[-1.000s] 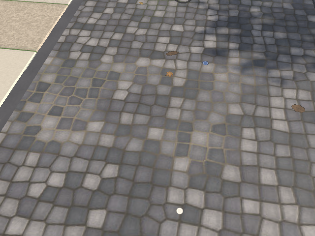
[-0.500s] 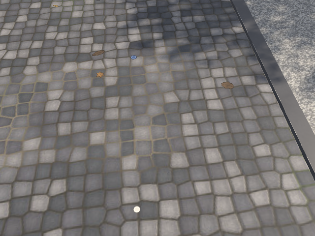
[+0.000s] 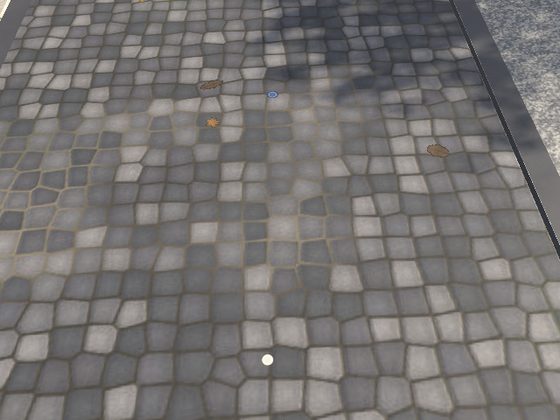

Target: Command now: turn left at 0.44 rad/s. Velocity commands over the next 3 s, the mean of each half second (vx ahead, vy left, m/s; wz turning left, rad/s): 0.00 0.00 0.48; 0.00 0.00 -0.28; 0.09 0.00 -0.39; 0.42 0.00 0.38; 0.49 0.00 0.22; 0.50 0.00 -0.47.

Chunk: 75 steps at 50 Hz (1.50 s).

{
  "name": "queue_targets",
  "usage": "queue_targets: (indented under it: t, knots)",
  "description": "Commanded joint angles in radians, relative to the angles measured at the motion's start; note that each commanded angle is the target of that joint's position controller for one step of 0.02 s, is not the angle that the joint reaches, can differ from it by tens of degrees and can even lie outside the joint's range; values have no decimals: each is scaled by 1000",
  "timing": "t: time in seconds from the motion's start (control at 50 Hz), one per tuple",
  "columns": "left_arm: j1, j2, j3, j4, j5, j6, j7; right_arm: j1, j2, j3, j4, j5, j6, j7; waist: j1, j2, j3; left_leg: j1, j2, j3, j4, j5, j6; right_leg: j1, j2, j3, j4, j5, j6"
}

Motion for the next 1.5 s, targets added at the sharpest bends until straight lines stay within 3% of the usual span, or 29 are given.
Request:
queue_targets:
  t: [0.02,0.04,0.08,0.1,0.14,0.24,0.38,0.42,0.44,0.46,0.48,0.52,0.54,0.58,0.62,0.72,0.82,0.96,0.98,1.0,1.02,1.04,1.06,1.08,1.14,1.26,1.3,1.34,1.5]
  knots:
    - [76,236,49,-45,27,-9,18,-34,-40,-11,-101,15,-13,-2,32,-230,-102,-250,-34,29,220,-274,-14,203,-385,378,-263,100,-137]
    - [47,222,48,-52,36,-5,10,-27,-120,-30,-79,-14,-9,-15,36,-183,-76,-221,8,100,448,-406,-21,52,-470,371,-214,256,-237]
    - [-25,99,12,-73,24,-11,-1,18,-129,-40,-38,-19,2,-10,-19,-89,-26,-186,45,94,623,-315,-23,-18,-361,204,-178,394,-215]
    - [-41,89,6,-82,25,-13,0,33,-124,-41,-29,-20,11,-1,-27,-115,-27,-202,46,104,658,-268,-31,7,-305,130,-164,416,-181]
    - [3,106,8,-74,26,-16,4,21,-113,-34,-32,-18,20,21,-2,-156,-34,-241,50,135,646,-245,-58,79,-270,58,-129,539,-168]
    - [107,145,24,-45,27,-16,-3,-78,-89,-16,-83,-8,30,41,62,-161,-52,-254,82,176,490,-264,-80,197,-328,39,-94,585,-202]
    - [83,184,44,-46,29,-15,-30,-95,-75,-4,-132,7,27,45,55,-198,-78,-43,83,267,221,-269,-20,111,-356,-36,-10,598,-172]
    - [72,183,45,-39,16,-8,-32,-47,-64,0,-122,-5,13,37,12,-156,-91,102,65,265,-11,-107,7,32,-327,-75,92,504,-118]
    - [107,158,38,-27,16,-7,-35,-10,-100,-6,-113,-22,-3,25,-8,-43,-118,241,124,147,-161,22,27,-73,-281,-118,214,358,-60]
    - [130,32,2,-75,23,-1,-44,-2,-204,-17,-137,-28,-23,13,21,253,-162,401,458,-244,-205,340,110,-324,-152,-207,443,-208,24]
    - [72,68,5,-64,20,22,-29,45,-184,-11,-111,-3,-31,4,-38,169,-172,240,518,-203,-155,531,239,-248,-114,-82,509,-313,23]
    - [85,64,2,-20,0,37,-38,-77,-34,44,-103,-13,-39,-10,29,81,-63,151,401,-25,-188,418,202,-189,-136,-11,483,-206,20]
    - [110,75,5,7,2,35,-44,-131,-20,55,-104,-21,-38,-20,52,94,-42,156,344,33,-202,367,153,-174,-129,-8,434,-150,22]
    - [157,106,17,51,17,34,-51,-111,-60,52,-83,-18,-40,-36,45,117,-55,203,313,112,-165,532,134,-157,-80,-5,447,-109,31]
    - [165,111,24,62,10,35,-54,-80,-99,40,-70,-7,-36,-39,36,83,-72,244,338,131,-143,570,144,-186,-63,-7,496,-114,40]
    - [114,92,32,45,13,50,-57,-67,-90,30,-63,-14,-27,-45,12,87,-21,224,376,126,-183,304,192,-277,-78,-42,546,-128,58]
    - [80,61,28,10,18,52,-69,-54,-90,19,-52,-22,-35,-46,9,82,-34,229,404,144,-169,252,219,-272,-97,-76,455,-146,44]
    - [93,55,27,-39,5,43,-85,-75,-142,-3,-56,-23,-33,-26,38,100,-93,166,427,216,-47,315,167,-87,-77,-146,202,-92,-18]
    - [117,55,26,-38,7,33,-84,-77,-148,-7,-54,-19,-29,-25,61,75,-98,118,410,253,13,241,122,-9,-66,-144,76,14,-32]
    - [143,97,37,-34,19,19,-76,-42,-134,-7,-45,-22,-25,-21,73,-31,-101,32,361,308,144,91,51,79,-102,-35,-73,104,-53]
    - [148,243,68,-58,26,6,-63,-27,-50,13,-91,-25,-19,-13,50,-330,-100,-229,196,403,420,-344,-39,183,-397,389,-173,340,-149]
    - [216,275,82,-39,16,6,-64,-125,-75,13,-122,-24,-1,-28,111,-248,-79,-273,99,245,579,-492,-46,94,-470,453,-146,561,-289]
    - [195,232,73,-39,8,9,-60,-107,-85,11,-113,-17,8,-30,77,-147,-61,-288,130,188,651,-428,-47,92,-419,359,-127,560,-301]
    - [125,185,60,-52,2,12,-54,-88,-88,10,-97,-7,4,-27,46,-109,-28,-289,145,168,649,-329,-45,66,-351,280,-134,493,-266]
    - [45,135,43,-82,-2,14,-45,-42,-113,0,-73,-33,-6,-17,18,-123,-75,-274,137,170,648,-196,-57,117,-245,200,-117,555,-208]
    - [116,170,55,-71,4,6,-48,-72,-92,2,-99,-20,8,-19,46,-124,-77,-305,129,153,547,-181,-83,138,-228,264,-117,454,-208]
    - [148,174,58,-67,11,8,-50,-88,-100,1,-109,-29,4,-14,63,-136,-90,-306,127,152,488,-192,-84,131,-216,329,-170,104,-226]
    - [152,154,49,-64,23,4,-51,-90,-97,2,-102,-34,-6,-3,73,-157,-74,-311,131,169,429,-184,-78,123,-226,364,-232,-150,-237]
    - [203,162,39,-6,36,-49,-46,-128,-74,21,-102,-24,-59,25,93,-118,-5,-206,134,196,233,-190,8,69,-286,335,-274,-219,-237]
